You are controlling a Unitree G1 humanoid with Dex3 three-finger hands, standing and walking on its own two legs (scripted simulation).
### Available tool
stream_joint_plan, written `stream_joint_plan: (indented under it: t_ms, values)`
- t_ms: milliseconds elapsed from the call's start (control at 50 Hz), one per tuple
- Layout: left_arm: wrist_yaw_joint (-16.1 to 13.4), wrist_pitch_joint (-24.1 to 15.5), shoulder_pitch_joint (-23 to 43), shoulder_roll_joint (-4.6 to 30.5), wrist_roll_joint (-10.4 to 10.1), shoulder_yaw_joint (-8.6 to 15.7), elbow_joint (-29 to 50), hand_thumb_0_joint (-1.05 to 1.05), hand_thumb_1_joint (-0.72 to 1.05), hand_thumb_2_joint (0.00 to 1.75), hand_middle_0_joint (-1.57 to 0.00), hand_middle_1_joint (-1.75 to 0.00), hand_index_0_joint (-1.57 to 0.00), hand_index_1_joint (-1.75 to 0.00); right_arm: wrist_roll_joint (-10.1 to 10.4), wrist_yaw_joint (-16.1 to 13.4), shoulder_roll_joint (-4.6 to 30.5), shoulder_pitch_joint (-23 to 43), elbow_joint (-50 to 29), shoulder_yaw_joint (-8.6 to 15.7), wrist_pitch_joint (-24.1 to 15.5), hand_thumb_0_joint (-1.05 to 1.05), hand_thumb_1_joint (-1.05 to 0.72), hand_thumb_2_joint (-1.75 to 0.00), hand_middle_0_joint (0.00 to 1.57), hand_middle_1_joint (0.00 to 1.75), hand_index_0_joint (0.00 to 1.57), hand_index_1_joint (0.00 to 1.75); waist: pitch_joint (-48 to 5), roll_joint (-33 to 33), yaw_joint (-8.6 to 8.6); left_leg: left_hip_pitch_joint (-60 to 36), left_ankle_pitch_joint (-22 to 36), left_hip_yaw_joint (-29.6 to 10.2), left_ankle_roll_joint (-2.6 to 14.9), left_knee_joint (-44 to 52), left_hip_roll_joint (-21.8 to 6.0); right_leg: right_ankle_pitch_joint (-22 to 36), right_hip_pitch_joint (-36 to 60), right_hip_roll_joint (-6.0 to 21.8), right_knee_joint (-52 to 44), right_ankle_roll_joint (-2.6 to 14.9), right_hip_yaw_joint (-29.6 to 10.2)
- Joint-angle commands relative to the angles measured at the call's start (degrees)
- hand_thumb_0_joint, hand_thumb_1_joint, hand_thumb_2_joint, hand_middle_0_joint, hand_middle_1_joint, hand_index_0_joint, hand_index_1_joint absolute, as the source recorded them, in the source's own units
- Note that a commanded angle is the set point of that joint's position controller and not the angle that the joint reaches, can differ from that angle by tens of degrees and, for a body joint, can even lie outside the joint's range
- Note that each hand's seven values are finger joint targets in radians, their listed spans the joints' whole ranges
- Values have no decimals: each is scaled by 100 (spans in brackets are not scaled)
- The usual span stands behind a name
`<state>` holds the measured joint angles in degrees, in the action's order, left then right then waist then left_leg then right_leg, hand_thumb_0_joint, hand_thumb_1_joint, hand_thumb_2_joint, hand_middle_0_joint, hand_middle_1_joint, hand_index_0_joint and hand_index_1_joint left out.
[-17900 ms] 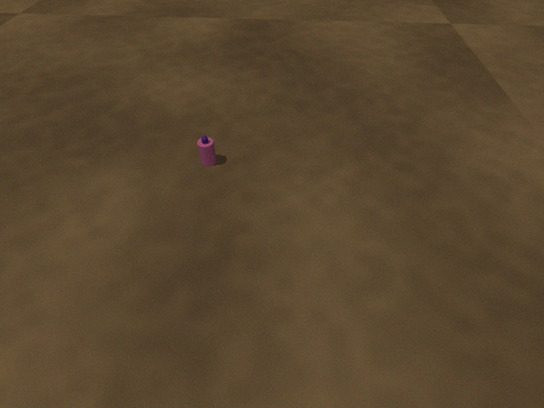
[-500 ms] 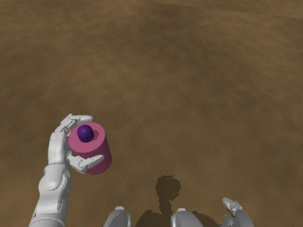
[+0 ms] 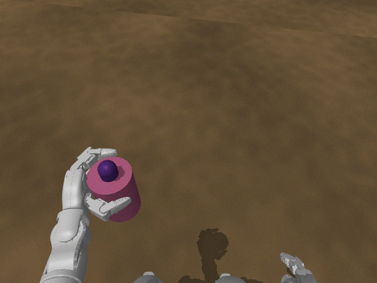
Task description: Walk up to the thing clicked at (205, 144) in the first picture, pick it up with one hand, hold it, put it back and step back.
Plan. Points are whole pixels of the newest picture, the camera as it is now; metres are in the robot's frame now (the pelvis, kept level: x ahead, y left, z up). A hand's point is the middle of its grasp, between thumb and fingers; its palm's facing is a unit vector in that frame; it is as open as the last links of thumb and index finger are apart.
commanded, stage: hold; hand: left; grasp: from the side
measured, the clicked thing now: (115, 187) +0.33 +0.16 +0.00
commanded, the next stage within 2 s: none
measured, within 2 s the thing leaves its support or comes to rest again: neither
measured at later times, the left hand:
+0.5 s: hand (102, 185) +0.31 +0.18 +0.04, palm faces +0.09 -0.99 -0.05, open 11.9 cm
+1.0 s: hand (100, 190) +0.30 +0.17 +0.05, palm faces +0.10 -0.99 -0.05, open 11.9 cm
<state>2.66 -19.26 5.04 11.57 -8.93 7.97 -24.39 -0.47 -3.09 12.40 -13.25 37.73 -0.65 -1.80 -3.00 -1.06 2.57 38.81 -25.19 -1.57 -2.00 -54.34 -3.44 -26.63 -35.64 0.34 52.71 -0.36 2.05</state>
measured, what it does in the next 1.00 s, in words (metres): stands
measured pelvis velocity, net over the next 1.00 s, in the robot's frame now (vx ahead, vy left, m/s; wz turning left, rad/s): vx -0.01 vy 0.01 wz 0.00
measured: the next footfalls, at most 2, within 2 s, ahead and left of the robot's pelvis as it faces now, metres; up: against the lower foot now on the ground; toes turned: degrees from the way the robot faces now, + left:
none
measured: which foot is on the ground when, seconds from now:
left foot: down 0.00-1.00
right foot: down 0.00-1.00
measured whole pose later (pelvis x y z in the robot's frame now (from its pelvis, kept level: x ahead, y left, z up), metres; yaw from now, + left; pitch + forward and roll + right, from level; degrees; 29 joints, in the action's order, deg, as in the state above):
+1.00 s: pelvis -0.01 +0.01 +0.02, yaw +0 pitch +5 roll -1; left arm 1.4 -18.8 2.4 11.3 -8.2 6.1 -22.0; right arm -0.2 -3.0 12.1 -13.2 38.6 -0.8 -3.2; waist -0.7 -0.9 1.7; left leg 31.1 -21.8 -1.1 -1.5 -48.3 -2.8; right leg -23.2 -28.0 0.8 46.6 -0.9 1.7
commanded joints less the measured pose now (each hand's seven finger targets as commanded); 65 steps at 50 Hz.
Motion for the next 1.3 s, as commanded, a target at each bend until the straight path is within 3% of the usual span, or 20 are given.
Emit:
stream_joint_plan:
  t_ms: [0,120,180,320,420,460,580,600,720,780,820,840,940,1000,1060,1160,1200,1240,1260,1280]
  values:
    - [-10,-772,2085,905,-294,528,2055,0,-4,122,-118,-136,-119,-137,32,-16,764,22,-685,269,-183,0,-92,-90,20,30,20,30,-2047,-272,-64,-1368,1798,141,216,691,290,2191,896,-108,-781,39,-43]
    - [-77,-845,2207,1018,-244,590,2389,0,0,113,-117,-133,-119,-133,8,5,746,6,-717,267,-169,0,-93,-91,20,30,20,30,-2199,-395,-87,-1488,1800,152,199,782,304,2167,1045,-116,-818,50,-50]
    - [-78,-777,1872,757,-234,412,2008,0,-1,113,-118,-134,-120,-134,8,-15,711,45,-732,238,-161,0,-93,-91,20,30,20,30,-2000,-184,-12,-1397,1682,162,217,819,311,2128,1098,-108,-897,22,-64]
    - [-63,-722,1967,752,-216,304,2076,0,-1,114,-118,-134,-119,-134,8,-33,755,29,-702,250,-174,0,-93,-91,20,30,20,30,-1955,-296,12,-1629,1803,147,214,915,294,2199,1110,-119,-990,39,-45]
    - [-123,-715,2124,900,-224,436,2308,0,-1,113,-117,-133,-119,-133,32,-24,736,35,-670,251,-179,0,-93,-91,20,30,20,30,-1856,-354,-71,-1660,1646,119,171,1074,274,1967,1132,-137,-1040,67,16]
    - [-116,-630,1742,550,-217,188,1823,0,0,114,-118,-134,-120,-135,36,-13,736,100,-693,244,-197,0,-93,-91,20,30,20,30,-1605,-191,-22,-1677,1600,116,168,1149,264,1897,1078,-154,-1087,63,43]
    - [-149,-710,2119,955,-189,439,2277,0,-3,114,-119,-134,-120,-135,70,6,767,168,-716,294,-236,0,-93,-91,20,30,20,30,-1643,-375,-128,-1732,1495,116,152,1255,264,1778,1182,-129,-1150,74,35]
    - [-129,-692,1836,748,-164,262,2073,0,-3,114,-118,-134,-119,-134,59,20,725,195,-726,277,-231,0,-93,-91,20,30,20,30,-1627,-256,-99,-1742,1493,106,153,1266,260,1766,1205,-133,-1159,65,45]
    - [-118,-756,1888,661,-213,231,2137,0,-1,114,-117,-134,-119,-134,54,52,751,219,-725,294,-308,0,-93,-91,20,30,20,30,-1675,-275,-74,-1762,1258,128,153,1300,273,1594,1170,-131,-1204,64,24]
    - [-134,-805,2175,914,-216,372,2597,0,-1,113,-116,-132,-117,-132,62,17,758,178,-704,291,-320,0,-93,-91,20,30,20,30,-1938,-378,-71,-1920,1430,141,156,1262,283,1775,1254,-113,-1216,57,8]
    - [-130,-761,1942,657,-214,192,2329,0,-2,115,-116,-133,-117,-134,53,20,719,199,-693,258,-350,0,-93,-91,20,30,20,30,-1708,-225,-47,-1815,1338,132,166,1290,287,1692,1224,-112,-1249,46,6]
    - [-172,-822,2194,920,-230,409,2715,0,-2,114,-116,-133,-118,-133,60,11,732,201,-683,260,-363,0,-93,-91,20,30,20,30,-1776,-392,-84,-1873,1341,141,157,1304,291,1691,1238,-105,-1246,59,2]
    - [-193,-697,2053,696,-204,220,2194,0,-4,115,-115,-134,-117,-134,60,-37,702,199,-598,220,-373,0,-93,-91,20,30,20,30,-1482,-219,11,-1795,1299,157,182,1325,293,1702,1156,-93,-1335,27,-13]
    - [-174,-702,2088,745,-214,338,1946,0,-2,114,-114,-132,-115,-132,57,-23,727,181,-528,253,-383,0,-92,-91,20,30,20,30,-1414,-132,-17,-1693,1225,160,191,1339,293,1664,1143,-77,-1344,24,-1]
    - [-95,-736,1912,653,-164,185,1848,0,-1,116,-116,-135,-118,-135,46,-9,712,243,-549,264,-367,0,-92,-91,20,30,20,30,-1346,-122,-72,-1700,1229,160,188,1353,300,1631,1142,-70,-1355,27,20]
    - [-64,-836,2003,902,-173,337,2229,0,1,116,-116,-134,-118,-134,65,41,755,162,-605,315,-366,0,-93,-91,20,30,20,30,-1910,-350,-163,-1949,1536,173,156,1311,308,1871,1387,-74,-1290,49,11]
    - [-58,-816,1621,622,-215,196,2018,0,-1,115,-117,-134,-118,-134,63,51,739,160,-619,291,-377,0,-93,-91,20,30,20,30,-1801,-133,-116,-1932,1623,157,160,1289,289,1924,1384,-104,-1268,40,29]
    - [-135,-866,2045,886,-282,508,2395,0,-1,113,-114,-131,-115,-132,75,47,768,157,-582,309,-392,0,-93,-91,20,30,20,30,-1947,-336,-156,-1999,1789,153,148,1271,281,2076,1403,-108,-1231,53,22]
    - [-142,-840,2100,764,-254,316,2414,0,-3,113,-114,-131,-115,-132,63,44,726,141,-579,278,-384,0,-93,-91,20,30,20,30,-1886,-349,-112,-1965,1763,151,148,1278,278,2058,1393,-109,-1242,54,22]
    - [-191,-846,2263,913,-251,462,2482,0,-3,113,-114,-131,-115,-132,64,33,749,156,-569,279,-378,0,-93,-91,20,30,20,30,-1760,-313,-95,-1940,1697,153,153,1305,269,2010,1301,-114,-1251,49,13]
